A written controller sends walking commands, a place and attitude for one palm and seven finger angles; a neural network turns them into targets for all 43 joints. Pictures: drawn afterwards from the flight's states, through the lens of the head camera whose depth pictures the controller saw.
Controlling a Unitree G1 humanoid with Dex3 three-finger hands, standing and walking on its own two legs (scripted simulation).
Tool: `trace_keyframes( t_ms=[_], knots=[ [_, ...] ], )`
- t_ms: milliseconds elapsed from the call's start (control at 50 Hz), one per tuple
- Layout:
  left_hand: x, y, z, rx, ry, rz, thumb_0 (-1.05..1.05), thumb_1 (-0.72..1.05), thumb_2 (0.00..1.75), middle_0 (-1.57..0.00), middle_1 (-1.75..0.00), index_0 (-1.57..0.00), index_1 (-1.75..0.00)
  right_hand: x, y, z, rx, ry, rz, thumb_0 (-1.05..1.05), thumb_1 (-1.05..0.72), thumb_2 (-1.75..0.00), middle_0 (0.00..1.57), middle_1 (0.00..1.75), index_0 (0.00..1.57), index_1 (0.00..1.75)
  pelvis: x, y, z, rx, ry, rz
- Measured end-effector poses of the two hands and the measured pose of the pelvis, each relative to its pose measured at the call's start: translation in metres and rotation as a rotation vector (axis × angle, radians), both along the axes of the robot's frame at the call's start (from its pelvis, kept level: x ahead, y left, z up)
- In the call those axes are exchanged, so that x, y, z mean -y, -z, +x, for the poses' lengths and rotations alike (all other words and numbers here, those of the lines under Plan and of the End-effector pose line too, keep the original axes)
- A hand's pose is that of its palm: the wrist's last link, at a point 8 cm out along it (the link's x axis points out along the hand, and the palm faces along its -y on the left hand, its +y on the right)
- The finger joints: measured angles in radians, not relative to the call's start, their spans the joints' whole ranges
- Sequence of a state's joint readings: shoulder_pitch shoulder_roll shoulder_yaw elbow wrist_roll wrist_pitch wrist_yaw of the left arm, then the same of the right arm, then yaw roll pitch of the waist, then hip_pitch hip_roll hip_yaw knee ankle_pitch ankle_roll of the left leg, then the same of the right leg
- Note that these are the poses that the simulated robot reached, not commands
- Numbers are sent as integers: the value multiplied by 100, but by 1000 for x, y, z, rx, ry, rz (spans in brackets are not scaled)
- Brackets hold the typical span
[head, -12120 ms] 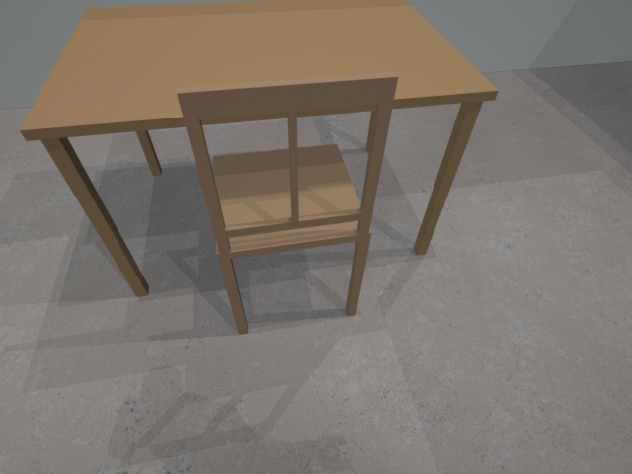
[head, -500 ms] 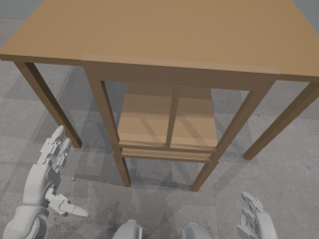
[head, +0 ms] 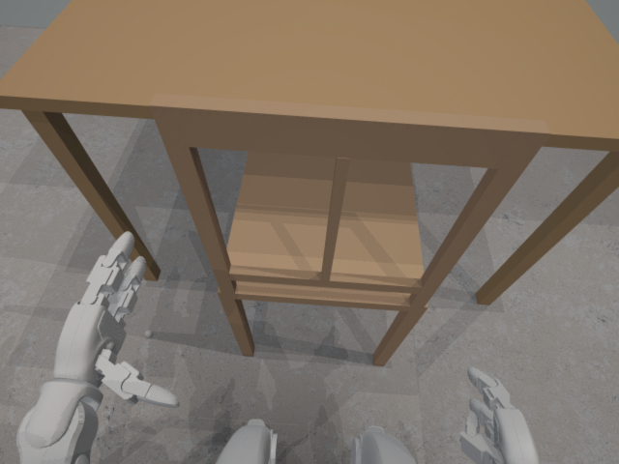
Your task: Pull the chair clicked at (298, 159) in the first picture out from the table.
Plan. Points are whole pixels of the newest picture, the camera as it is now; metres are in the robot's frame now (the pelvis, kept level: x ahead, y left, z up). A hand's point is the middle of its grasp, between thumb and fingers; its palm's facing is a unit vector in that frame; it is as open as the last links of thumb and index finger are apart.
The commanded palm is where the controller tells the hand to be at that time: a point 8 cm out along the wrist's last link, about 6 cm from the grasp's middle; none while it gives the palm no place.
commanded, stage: aim the fingers beside a spindle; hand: left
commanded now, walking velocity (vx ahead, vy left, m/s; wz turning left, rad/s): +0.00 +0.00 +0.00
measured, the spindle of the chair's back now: (332, 228) +0.44 -0.01 +0.00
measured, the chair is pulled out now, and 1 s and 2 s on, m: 0.00 0.00 0.00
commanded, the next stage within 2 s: push the fingers through the gap in 1.70 s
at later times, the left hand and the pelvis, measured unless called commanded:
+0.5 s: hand (164, 321) +0.28 +0.19 +0.02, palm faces -0.03 -1.00 -0.04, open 16.9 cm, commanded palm +0.26 +0.25 +0.02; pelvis +0.00 +0.00 -0.01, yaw -1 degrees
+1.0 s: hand (184, 314) +0.30 +0.18 +0.00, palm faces -0.04 -1.00 -0.04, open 16.9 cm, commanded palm +0.28 +0.23 +0.00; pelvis -0.01 +0.00 -0.03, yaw -1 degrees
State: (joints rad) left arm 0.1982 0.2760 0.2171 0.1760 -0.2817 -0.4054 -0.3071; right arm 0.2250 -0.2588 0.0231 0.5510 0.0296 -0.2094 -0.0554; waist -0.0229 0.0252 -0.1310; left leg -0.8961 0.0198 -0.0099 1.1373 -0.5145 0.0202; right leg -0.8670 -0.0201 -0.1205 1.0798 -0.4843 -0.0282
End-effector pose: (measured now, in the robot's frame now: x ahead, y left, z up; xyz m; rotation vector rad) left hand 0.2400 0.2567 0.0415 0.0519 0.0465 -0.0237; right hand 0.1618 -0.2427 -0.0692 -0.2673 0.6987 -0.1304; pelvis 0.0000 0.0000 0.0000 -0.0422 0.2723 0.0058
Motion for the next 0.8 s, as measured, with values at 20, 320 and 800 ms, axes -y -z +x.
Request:
trace_keyframes(
  t_ms=[20,320,800],
  knots=[
    [1,1,2,0,4,-1,-1,-50,30,-6,-8,-6,-8,1,1,-1,-3,2,-1,2,-91,-90,20,30,20,30,0,0,0,-2,1,0],
    [7,13,18,-4,-2,2,-1,-49,30,-6,-8,-6,-8,0,14,-12,-60,20,12,2,-91,-90,20,30,20,30,-1,7,0,-32,13,6],
    [14,32,32,0,3,-6,-1,-49,30,-6,-8,-6,-8,-3,29,-7,-82,9,13,1,-91,-90,20,30,20,30,-3,20,-3,-66,15,3]
  ],
)
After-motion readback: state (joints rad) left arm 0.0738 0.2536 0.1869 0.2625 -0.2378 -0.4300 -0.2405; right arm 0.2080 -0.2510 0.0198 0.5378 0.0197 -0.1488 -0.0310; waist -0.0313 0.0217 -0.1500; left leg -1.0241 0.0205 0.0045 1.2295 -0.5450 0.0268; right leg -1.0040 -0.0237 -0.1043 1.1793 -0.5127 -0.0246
